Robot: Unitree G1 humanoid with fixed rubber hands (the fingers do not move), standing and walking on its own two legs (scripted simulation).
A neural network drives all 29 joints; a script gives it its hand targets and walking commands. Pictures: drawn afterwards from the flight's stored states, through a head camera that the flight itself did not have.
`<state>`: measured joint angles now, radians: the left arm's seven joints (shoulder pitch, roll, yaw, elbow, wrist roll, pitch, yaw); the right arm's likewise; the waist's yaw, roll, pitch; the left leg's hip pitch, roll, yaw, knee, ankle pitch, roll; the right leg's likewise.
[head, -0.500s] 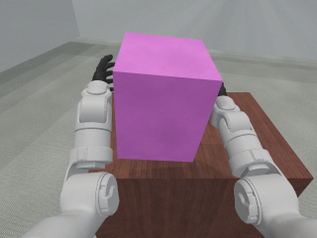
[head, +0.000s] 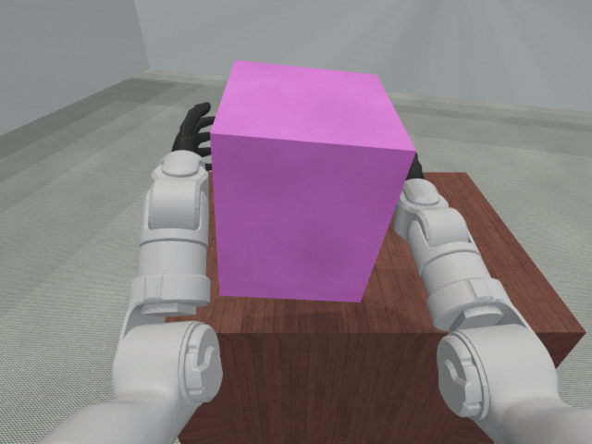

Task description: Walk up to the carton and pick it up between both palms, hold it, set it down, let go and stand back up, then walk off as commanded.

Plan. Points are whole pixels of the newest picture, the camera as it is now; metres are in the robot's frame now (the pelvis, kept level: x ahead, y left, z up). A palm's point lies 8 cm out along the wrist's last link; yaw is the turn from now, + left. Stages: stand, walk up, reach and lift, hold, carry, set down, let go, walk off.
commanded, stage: hold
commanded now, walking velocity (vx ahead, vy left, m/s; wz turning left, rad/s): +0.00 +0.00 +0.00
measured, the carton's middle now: (299, 183) +0.40 +0.02 +0.21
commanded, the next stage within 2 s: set down in 0.22 s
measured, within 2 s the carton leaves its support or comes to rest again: neither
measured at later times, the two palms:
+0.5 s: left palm (191, 148) +0.38 +0.15 +0.27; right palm (412, 180) +0.38 -0.13 +0.22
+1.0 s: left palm (199, 182) +0.42 +0.16 +0.20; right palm (397, 185) +0.42 -0.13 +0.19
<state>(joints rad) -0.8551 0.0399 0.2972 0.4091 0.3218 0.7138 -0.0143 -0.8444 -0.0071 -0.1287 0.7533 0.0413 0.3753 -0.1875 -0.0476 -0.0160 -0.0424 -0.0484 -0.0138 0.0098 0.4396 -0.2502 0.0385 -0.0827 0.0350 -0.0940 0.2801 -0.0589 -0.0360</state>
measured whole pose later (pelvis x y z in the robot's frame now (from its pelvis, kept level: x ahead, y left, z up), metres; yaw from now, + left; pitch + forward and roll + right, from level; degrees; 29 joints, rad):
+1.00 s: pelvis +0.03 -0.01 +0.00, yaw +0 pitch -6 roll -1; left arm -0.71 0.04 0.33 0.32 0.27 0.52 -0.06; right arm -0.79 0.02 -0.09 0.68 0.04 0.15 -0.23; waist -0.05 -0.02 0.05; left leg -0.01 -0.02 0.01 0.35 -0.23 0.03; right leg -0.08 0.04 -0.09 0.25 -0.08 -0.04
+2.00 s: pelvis +0.05 +0.01 +0.00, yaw +0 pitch -5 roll -2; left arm -0.71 -0.01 0.32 0.44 0.29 0.34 -0.05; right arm -0.71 0.06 -0.27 0.68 -0.01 -0.02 -0.15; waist -0.05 -0.05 0.14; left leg 0.01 -0.02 0.01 0.35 -0.26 0.03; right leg -0.05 0.03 -0.09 0.23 -0.09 -0.02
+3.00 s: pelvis +0.07 +0.01 +0.00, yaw +0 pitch -1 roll -2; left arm -0.76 -0.02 0.32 0.68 0.31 0.17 -0.04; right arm -0.69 0.14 -0.50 0.72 -0.21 -0.10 -0.08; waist -0.05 -0.05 0.12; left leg -0.05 -0.02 0.01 0.35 -0.29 0.04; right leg -0.10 0.03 -0.09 0.23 -0.12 -0.01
